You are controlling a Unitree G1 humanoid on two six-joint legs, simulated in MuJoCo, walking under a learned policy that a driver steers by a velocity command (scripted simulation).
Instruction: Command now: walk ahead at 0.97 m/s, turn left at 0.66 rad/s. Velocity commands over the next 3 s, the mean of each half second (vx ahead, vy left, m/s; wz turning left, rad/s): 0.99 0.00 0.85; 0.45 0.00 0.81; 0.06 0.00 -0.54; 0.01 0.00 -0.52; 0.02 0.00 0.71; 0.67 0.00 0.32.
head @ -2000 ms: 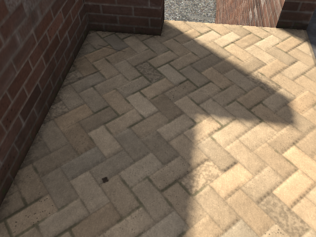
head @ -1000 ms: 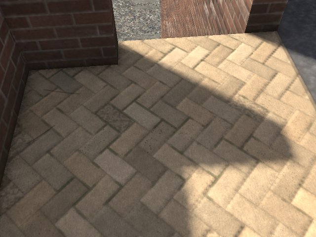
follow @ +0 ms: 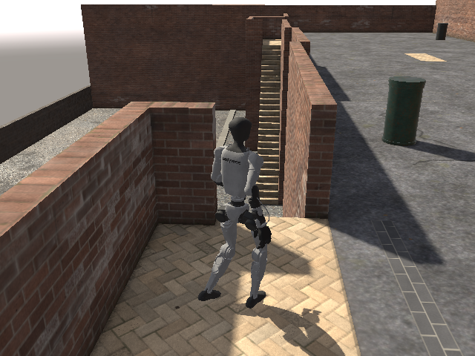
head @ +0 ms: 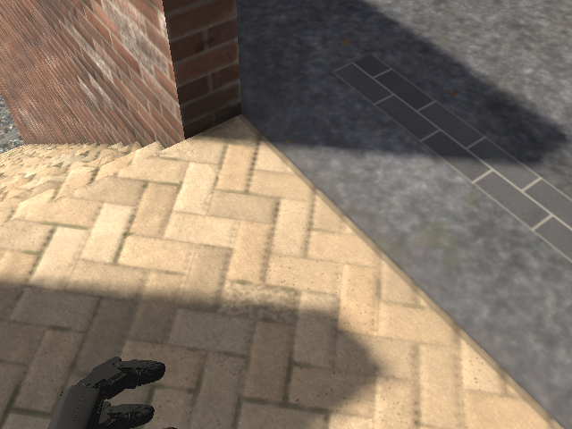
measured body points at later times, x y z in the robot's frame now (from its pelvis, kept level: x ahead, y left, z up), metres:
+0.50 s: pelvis +0.40 +0.11 -0.01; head +0.43 +0.12 +0.43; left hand +0.41 +0.39 -0.12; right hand +0.61 -0.11 -0.13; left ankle +0.43 +0.14 -0.73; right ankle +0.35 -0.09 -0.60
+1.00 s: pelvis +0.71 +0.23 +0.01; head +0.72 +0.26 +0.46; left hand +0.53 +0.46 -0.11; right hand +1.04 +0.27 -0.04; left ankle +0.66 +0.35 -0.69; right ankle +0.83 +0.17 -0.73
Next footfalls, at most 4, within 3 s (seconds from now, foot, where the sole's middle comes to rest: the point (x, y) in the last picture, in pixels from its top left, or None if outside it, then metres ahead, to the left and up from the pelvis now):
0.38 left None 0.47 0.15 -0.76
0.76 right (179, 280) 0.87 0.19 -0.76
1.02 left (99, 350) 0.69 0.38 -0.76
1.92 left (91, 307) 0.81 0.41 -0.76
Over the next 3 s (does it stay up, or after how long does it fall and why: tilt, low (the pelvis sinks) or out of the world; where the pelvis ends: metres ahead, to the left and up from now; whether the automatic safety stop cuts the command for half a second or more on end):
stays up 0.86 0.41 0.01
